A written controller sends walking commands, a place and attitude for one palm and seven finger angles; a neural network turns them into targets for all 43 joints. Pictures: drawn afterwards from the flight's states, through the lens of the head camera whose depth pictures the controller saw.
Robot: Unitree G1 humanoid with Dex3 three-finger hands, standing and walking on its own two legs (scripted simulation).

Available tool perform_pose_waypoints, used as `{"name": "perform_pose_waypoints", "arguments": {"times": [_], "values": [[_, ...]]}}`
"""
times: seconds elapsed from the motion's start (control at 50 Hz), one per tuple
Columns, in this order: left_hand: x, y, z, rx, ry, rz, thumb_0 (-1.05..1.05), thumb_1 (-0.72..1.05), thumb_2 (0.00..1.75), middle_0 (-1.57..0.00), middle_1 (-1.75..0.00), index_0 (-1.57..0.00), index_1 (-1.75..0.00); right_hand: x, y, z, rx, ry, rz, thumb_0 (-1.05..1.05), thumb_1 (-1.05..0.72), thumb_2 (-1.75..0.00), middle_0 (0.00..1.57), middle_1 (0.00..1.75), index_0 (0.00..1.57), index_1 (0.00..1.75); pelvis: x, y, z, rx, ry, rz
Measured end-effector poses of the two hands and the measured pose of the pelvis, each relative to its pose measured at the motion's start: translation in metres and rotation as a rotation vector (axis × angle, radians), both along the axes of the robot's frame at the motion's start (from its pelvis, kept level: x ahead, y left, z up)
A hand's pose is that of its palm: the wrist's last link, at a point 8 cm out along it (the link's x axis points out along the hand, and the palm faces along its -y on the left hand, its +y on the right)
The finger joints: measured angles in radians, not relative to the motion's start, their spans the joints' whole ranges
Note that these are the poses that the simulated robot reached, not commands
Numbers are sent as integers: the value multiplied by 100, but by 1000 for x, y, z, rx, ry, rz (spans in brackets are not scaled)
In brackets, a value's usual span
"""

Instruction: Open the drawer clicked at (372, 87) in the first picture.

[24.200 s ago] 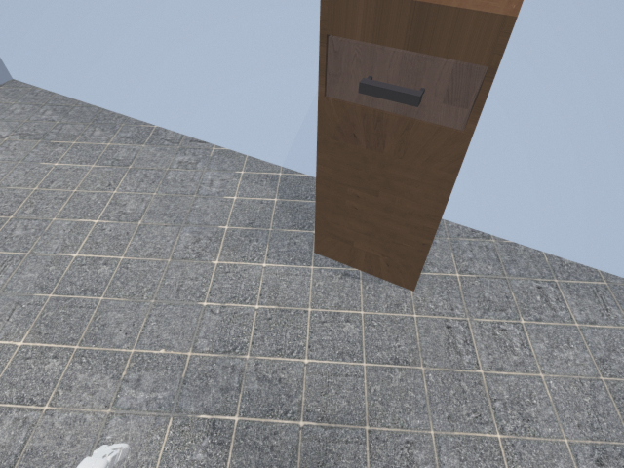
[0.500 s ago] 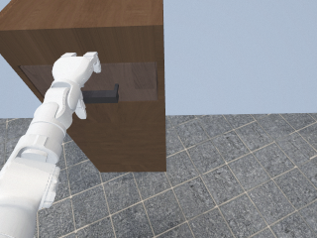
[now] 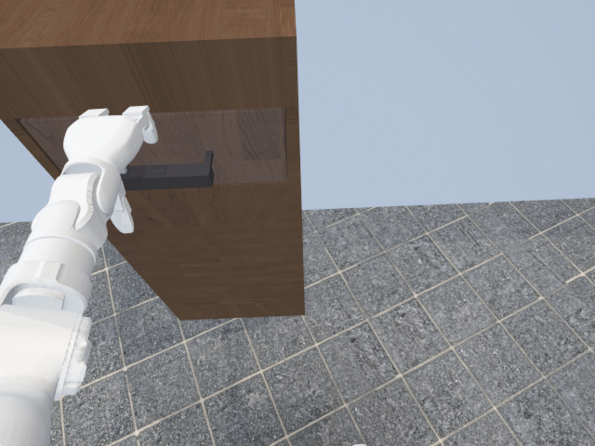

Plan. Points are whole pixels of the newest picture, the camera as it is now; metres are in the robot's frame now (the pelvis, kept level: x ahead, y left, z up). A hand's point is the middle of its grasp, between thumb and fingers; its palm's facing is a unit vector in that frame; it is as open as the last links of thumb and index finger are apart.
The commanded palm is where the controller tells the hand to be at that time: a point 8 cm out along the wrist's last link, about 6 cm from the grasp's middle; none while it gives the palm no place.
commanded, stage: re-aim the fingers above the handle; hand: left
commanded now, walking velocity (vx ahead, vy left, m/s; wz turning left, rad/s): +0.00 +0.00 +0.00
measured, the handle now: (165, 167) +0.53 +0.21 +0.04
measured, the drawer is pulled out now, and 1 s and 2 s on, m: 0.00 0.00 0.00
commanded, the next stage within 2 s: lower the fingers behind the handle in 0.86 s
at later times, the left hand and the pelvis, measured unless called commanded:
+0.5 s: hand (131, 163) +0.48 +0.23 +0.10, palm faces +0.00 -0.02 -1.00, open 13.7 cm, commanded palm +0.45 +0.23 +0.16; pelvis +0.02 +0.02 +0.00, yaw +1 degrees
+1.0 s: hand (136, 168) +0.46 +0.22 +0.11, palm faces -0.01 -0.01 -1.00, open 13.9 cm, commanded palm +0.44 +0.22 +0.16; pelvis +0.02 +0.00 +0.00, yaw +2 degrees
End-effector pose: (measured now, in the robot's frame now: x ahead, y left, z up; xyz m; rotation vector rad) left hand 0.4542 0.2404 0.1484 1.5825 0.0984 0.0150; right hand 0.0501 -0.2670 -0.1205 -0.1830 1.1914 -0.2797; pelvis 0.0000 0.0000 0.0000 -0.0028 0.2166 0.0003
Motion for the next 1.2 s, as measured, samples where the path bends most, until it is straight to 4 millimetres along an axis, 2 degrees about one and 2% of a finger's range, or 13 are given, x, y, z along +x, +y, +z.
{"name": "perform_pose_waypoints", "arguments": {"times": [0.12, 0.22, 0.32, 0.5, 0.68, 0.84, 1.02, 1.2], "values": [[-4, 1, -1, -18, -16, -65, 0, -49, 30, -33, -120, -32, -120, 8, 2, 2, -17, 24, 26, 1, -91, -90, 20, 30, 20, 30, 7, 5, 0, -9, -1, 20], [6, -5, 2, -42, -49, -90, 0, -49, 30, -33, -121, -32, -120, 22, 7, 3, -19, 16, 40, 1, -91, -90, 20, 30, 20, 30, 12, 10, -1, -13, 7, 28], [7, -6, 3, -40, -63, -79, 0, -49, 30, -37, -124, -36, -122, 37, 16, 0, 11, -5, 58, 1, -91, -90, 20, 30, 20, 30, 18, 15, -1, -16, 13, 26], [4, -9, 5, -36, -52, -51, 0, -49, 30, -34, -121, -34, -121, 58, 33, -3, 70, -41, 72, 1, -91, -90, 20, 30, 20, 30, 23, 17, 1, -15, 0, 22], [-5, -12, 5, -42, -41, -55, 0, -49, 30, -33, -120, -32, -120, 70, 32, 0, 71, -57, 91, 1, -91, -90, 20, 30, 20, 30, 24, 13, 2, -12, -17, 24], [-14, -17, 8, -34, -47, -69, 0, -49, 30, -32, -120, -32, -120, 73, 20, 2, 51, -65, 99, 1, -91, -90, 20, 30, 20, 30, 21, 7, 3, -9, -29, 33], [-11, -23, 11, -23, -45, -60, 0, -49, 30, -32, -120, -32, -120, 67, 10, 1, 43, -65, 89, 1, -91, -90, 20, 30, 20, 30, 17, -1, 3, -2, -32, 31], [-13, -24, -7, -35, 2, -56, 0, -49, 30, -32, -120, -32, -120, 52, 2, -2, 39, -39, 65, 1, -91, -90, 20, 30, 20, 30, 16, -7, 2, 3, -21, 19]]}}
